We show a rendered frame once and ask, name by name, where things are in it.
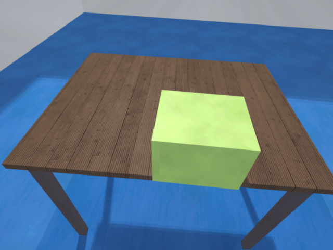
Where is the table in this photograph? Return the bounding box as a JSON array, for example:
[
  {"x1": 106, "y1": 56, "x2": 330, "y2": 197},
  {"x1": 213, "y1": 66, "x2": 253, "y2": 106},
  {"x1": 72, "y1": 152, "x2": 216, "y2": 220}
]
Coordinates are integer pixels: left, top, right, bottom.
[{"x1": 2, "y1": 53, "x2": 333, "y2": 249}]

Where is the carton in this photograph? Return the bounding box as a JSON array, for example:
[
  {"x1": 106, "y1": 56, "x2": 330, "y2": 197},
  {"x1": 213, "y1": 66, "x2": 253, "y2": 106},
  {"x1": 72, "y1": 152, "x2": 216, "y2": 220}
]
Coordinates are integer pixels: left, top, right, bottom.
[{"x1": 151, "y1": 90, "x2": 261, "y2": 190}]

